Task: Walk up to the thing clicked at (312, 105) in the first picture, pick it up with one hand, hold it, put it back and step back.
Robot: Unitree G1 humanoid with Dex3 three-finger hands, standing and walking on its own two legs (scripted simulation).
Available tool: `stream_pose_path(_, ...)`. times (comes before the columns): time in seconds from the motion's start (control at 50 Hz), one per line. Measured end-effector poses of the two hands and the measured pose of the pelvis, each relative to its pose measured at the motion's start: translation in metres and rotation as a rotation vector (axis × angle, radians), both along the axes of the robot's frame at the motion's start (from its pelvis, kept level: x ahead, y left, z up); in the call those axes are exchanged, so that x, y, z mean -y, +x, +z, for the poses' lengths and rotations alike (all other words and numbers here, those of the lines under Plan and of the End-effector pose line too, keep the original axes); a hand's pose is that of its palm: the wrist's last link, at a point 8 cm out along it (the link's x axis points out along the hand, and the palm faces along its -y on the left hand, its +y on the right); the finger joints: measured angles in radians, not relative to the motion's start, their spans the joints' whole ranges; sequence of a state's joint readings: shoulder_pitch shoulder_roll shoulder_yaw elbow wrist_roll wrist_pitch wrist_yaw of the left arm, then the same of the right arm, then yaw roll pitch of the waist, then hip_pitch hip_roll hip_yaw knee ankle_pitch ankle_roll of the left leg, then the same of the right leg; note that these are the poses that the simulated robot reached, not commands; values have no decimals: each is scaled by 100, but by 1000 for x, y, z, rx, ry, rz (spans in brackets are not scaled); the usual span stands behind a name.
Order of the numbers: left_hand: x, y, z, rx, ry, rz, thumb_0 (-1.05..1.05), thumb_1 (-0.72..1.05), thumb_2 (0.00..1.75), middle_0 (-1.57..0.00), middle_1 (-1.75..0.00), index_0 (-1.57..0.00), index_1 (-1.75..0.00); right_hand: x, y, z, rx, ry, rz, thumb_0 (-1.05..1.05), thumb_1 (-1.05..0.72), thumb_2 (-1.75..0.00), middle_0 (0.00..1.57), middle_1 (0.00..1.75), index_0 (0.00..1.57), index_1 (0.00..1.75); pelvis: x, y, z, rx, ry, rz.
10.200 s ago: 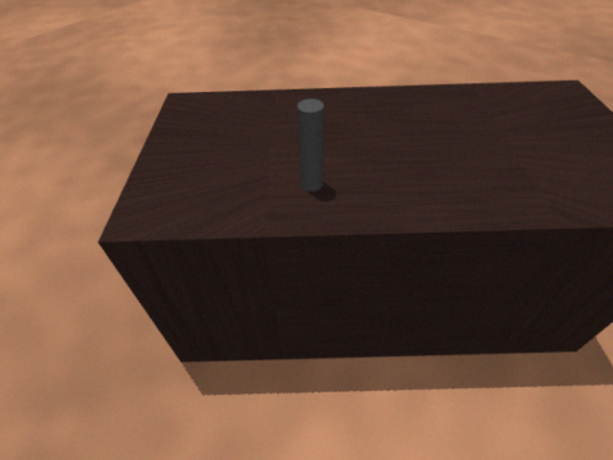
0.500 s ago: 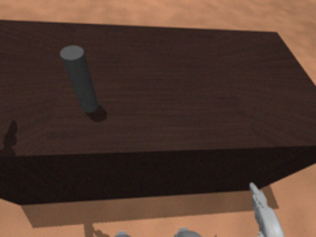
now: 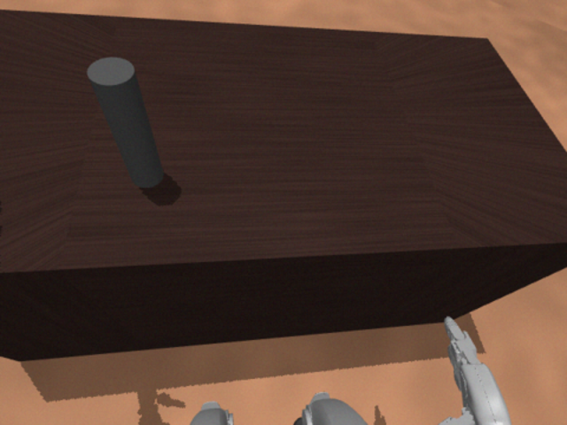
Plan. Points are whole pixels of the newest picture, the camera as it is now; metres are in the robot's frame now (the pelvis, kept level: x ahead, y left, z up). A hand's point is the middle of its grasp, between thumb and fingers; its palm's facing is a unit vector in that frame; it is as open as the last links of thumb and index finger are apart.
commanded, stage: go down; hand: left
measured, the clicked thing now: (132, 132) +0.55 +0.20 +0.05
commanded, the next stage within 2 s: approach in 0.42 s
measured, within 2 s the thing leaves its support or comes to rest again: neither
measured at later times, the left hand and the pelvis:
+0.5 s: hand out of the picture +0.46 +0.39 +0.12, palm faces +0.21 -0.98 +0.03, open 17.6 cm; pelvis +0.01 +0.01 +0.00, yaw +0 degrees
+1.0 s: hand (74, 167) +0.50 +0.28 +0.02, palm faces +0.08 -0.99 +0.07, open 17.7 cm; pelvis -0.01 +0.00 -0.03, yaw -1 degrees
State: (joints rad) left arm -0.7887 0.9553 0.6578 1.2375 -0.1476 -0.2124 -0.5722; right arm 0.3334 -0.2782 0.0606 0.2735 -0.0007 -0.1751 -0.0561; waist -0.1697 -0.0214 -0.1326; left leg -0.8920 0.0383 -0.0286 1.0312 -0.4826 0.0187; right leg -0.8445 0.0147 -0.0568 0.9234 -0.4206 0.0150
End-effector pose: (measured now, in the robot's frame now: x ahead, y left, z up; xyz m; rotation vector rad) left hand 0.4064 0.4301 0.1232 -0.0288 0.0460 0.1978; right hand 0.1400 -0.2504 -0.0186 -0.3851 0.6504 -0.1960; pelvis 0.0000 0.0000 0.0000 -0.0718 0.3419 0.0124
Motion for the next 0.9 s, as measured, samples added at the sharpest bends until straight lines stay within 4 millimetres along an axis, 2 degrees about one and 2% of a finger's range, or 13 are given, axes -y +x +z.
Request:
stream_pose_path(0.48,-7,20,-3,-8,-6,10,-1,-61,11,-6,-6,-5,-7,-7,9,4,-2,-9,4,-1,54,-5,5,5,6,6,-6,8,-1,-24,-11,-5)
stream_pose_path(0.66,-8,20,-14,-21,-9,19,-1,-60,10,-6,-6,-4,-8,-8,6,4,-3,-10,10,-1,55,-5,5,5,6,6,-6,5,-4,-33,-11,-5)
stream_pose_path(0.78,10,25,-40,-45,-17,-20,-1,-60,10,-5,-5,-3,-7,-16,6,-8,-30,6,45,-1,56,-4,5,5,5,6,-5,-1,-10,-52,-15,0)
stream_pose_path(0.9,51,44,-77,-56,-36,-74,-1,-59,10,-4,-5,-3,-7,-18,8,-6,0,-15,68,-1,57,-4,5,5,6,6,-5,-8,-20,-73,-18,-2)
